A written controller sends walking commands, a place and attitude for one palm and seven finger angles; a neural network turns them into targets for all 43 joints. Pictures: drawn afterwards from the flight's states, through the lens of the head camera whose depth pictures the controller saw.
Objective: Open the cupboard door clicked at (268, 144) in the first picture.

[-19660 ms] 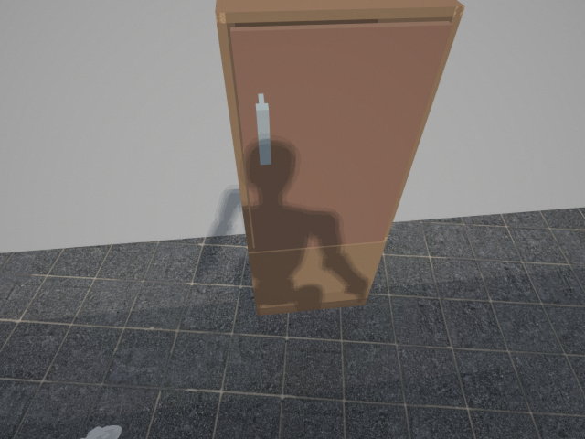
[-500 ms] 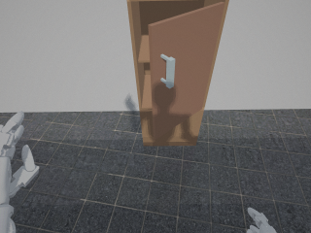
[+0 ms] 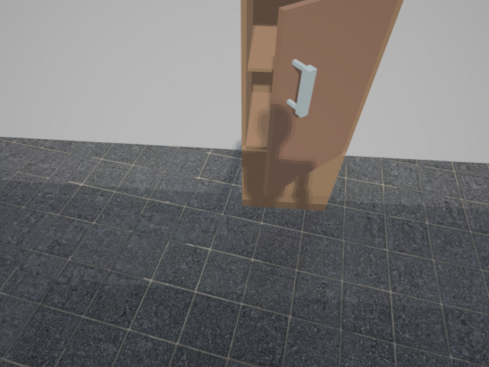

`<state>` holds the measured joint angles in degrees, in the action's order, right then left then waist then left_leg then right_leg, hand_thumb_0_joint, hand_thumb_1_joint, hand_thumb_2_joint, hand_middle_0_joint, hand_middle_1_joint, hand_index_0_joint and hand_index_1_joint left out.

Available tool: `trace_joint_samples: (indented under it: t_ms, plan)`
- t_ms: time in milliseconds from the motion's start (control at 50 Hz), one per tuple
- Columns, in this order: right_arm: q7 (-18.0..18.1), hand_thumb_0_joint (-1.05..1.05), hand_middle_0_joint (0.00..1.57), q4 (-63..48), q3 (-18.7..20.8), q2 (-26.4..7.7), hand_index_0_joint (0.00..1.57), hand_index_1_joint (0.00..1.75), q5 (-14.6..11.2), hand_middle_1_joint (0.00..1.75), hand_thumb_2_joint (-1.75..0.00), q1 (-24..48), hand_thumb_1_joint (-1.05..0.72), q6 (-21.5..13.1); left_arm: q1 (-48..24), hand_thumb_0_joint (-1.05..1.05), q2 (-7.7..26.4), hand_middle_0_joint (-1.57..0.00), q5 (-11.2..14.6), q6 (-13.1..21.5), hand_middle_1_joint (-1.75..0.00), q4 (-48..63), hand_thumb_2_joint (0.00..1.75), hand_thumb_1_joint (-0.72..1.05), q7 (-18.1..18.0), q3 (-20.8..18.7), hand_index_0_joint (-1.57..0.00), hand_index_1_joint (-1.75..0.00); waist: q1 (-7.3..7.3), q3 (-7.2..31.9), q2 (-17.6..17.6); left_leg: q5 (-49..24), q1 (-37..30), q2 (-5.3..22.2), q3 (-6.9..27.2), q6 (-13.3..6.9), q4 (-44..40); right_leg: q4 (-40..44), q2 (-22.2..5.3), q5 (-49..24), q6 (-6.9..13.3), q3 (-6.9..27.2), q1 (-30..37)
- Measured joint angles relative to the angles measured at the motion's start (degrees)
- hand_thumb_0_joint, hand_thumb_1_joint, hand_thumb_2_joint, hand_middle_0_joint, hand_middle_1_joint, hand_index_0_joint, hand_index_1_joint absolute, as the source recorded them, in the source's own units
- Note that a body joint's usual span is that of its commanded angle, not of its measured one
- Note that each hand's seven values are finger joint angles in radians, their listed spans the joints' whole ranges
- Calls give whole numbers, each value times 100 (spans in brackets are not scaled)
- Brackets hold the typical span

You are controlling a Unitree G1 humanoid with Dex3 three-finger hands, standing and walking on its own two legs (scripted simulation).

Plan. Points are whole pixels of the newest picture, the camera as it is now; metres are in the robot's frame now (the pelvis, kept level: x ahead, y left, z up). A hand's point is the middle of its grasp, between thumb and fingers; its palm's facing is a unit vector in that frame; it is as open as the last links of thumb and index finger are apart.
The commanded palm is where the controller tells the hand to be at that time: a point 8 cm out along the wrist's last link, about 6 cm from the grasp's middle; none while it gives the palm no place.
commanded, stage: let the arm hang, fingers relaxed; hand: left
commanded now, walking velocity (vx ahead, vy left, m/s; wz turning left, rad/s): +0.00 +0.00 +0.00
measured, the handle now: (299, 88) +0.69 -0.07 +0.08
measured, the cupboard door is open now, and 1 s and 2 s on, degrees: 39 39 39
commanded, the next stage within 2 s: look to check the result in 0.58 s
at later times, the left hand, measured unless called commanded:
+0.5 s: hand out of the picture +0.06 +0.19 -0.16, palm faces +0.00 -0.97 -0.25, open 7.4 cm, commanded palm none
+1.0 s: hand out of the picture +0.08 +0.20 -0.15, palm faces +0.00 -0.95 -0.30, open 7.4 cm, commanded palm none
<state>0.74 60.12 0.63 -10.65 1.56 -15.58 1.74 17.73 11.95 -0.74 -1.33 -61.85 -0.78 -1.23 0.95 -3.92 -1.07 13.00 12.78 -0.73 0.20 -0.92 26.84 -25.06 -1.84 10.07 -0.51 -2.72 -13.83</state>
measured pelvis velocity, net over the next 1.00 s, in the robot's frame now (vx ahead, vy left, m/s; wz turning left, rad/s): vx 0.03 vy -0.02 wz -0.01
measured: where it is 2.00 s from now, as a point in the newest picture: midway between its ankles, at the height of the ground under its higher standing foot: outside the picture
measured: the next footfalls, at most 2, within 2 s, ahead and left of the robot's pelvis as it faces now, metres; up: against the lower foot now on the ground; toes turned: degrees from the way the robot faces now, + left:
none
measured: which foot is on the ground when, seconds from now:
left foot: down 0.00-1.00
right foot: down 0.00-1.00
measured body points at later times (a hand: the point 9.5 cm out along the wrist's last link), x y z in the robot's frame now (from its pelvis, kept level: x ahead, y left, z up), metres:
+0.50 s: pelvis +0.01 +0.00 +0.00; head +0.02 -0.02 +0.45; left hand +0.06 +0.24 -0.14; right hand +0.02 -0.25 -0.16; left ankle +0.02 +0.11 -0.74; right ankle +0.04 -0.13 -0.74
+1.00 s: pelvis +0.03 -0.02 +0.01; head +0.05 -0.04 +0.46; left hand +0.08 +0.25 -0.13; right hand +0.07 -0.29 -0.15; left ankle +0.02 +0.11 -0.74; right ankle +0.04 -0.13 -0.74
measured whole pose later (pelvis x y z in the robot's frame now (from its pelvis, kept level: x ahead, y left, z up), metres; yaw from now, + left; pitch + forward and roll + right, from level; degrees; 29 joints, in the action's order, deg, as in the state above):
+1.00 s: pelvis +0.03 -0.02 +0.01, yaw -1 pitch -1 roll +0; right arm 0.5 64.8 1.0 -15.6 1.4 -8.5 0.2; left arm 8.0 14.6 -0.5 1.3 -65.8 -0.6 -1.4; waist -0.1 -3.5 -2.0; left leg 11.7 7.1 0.9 0.1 0.9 19.8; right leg -20.3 -0.1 10.0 1.0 -2.7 -9.5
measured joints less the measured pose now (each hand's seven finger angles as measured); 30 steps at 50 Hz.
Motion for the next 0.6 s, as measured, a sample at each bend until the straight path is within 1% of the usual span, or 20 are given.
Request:
trace_joint_samples:
  t_ms: [100, 220, 420, 600]
  plan:
    - [1, 1, 20, 171, 25, 0, 20, 30, -9, 30, -90, -34, -92, -48, -57, 1, 36, -20, -14, 40, -30, -284, 90, 92, -4, -20, -20, -30, -27, 31, -62, -90, -66, -54, -60, -40, -158, 54, -51, -45, -25, 61, 4]
    - [-5, 1, 20, 301, 41, -24, 20, 30, -16, 30, -90, 15, -91, -94, -261, 1, 15, -20, -11, 119, -30, -379, 90, 91, -7, -20, -20, -30, -57, 83, -86, -108, -125, -62, -93, -42, -218, 52, -58, -42, -36, 95, 23]
    - [-4, 0, 20, 366, 60, -150, 20, 30, -7, 30, -90, 209, -91, -151, -701, 1, -59, -20, -6, 204, -30, -319, 90, 91, 7, -5, -20, -30, -130, 138, -57, -97, -221, -15, -104, 4, -299, 92, -10, -19, -6, 106, 88]
    - [-5, 0, 20, 410, 48, -255, 20, 30, -8, 30, -90, 376, -91, -182, -934, 1, -9, -20, 4, 243, -30, -294, 90, 91, 21, -9, -20, -30, -157, 102, -61, -116, -337, 40, -74, 67, -442, 207, 46, -15, 46, 73, 195]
